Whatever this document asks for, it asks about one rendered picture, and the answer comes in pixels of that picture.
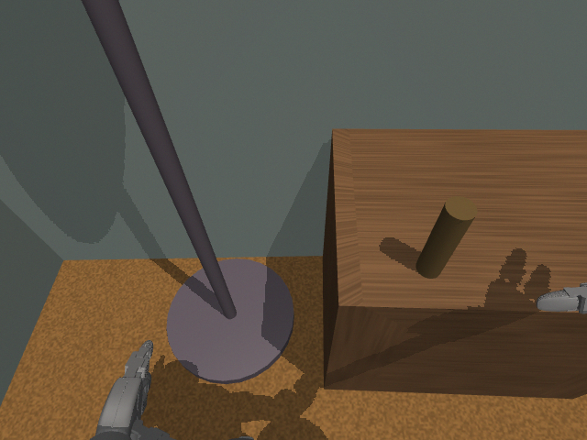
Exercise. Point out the can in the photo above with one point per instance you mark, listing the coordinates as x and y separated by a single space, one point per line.
454 220

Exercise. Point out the right robot hand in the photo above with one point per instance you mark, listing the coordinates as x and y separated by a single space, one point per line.
568 299

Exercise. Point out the left robot hand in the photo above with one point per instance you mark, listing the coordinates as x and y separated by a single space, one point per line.
127 400

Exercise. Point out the coat stand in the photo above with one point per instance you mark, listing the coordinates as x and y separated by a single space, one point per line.
232 319

